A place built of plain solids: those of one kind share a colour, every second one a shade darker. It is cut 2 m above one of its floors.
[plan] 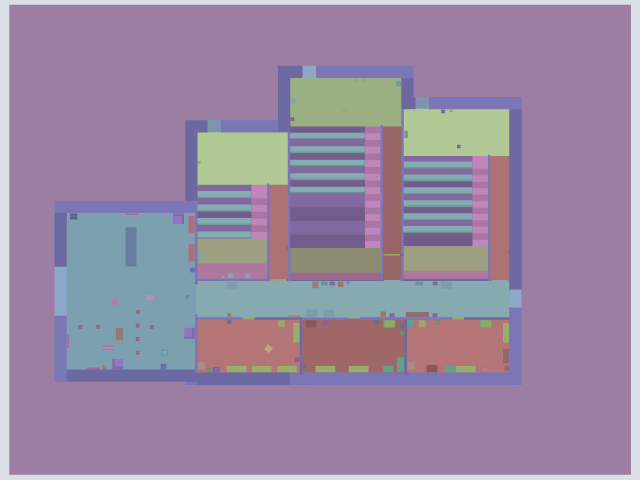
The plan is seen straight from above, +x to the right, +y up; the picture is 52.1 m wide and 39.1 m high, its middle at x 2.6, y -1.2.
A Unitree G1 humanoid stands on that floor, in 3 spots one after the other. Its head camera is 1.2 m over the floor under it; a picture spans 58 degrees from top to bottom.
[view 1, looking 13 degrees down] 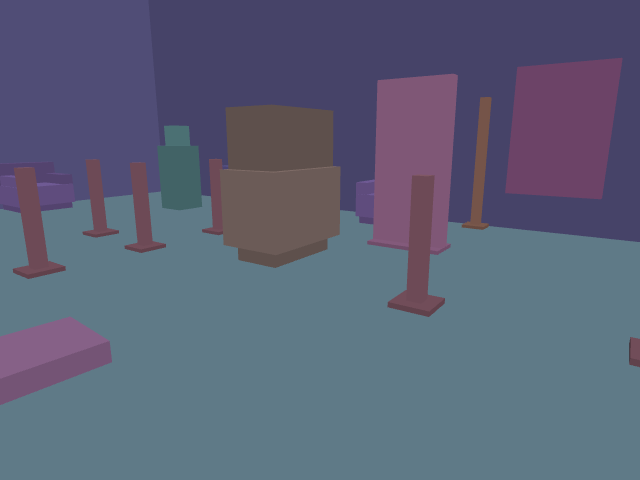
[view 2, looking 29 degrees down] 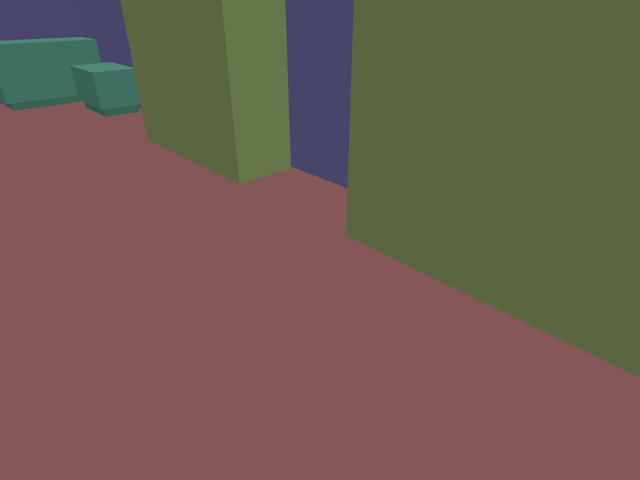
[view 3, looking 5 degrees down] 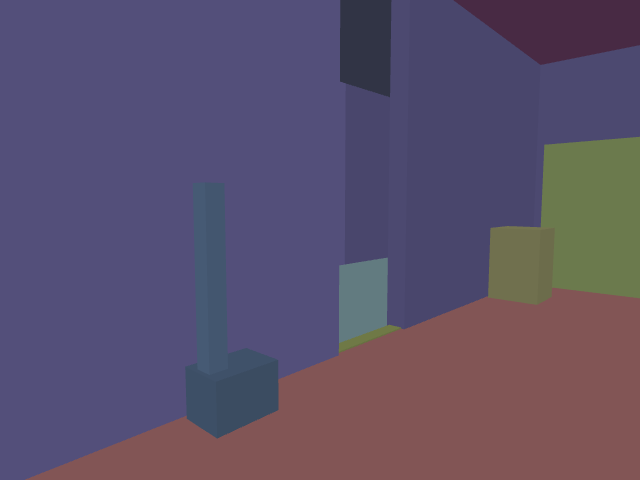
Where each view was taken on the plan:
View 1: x -16.62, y -5.38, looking -55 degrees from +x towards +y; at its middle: cart_lobby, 4.56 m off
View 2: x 2.33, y -9.85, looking -43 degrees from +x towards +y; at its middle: floor_service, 2.48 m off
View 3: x -6.21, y -9.85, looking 43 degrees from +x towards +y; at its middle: wall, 3.17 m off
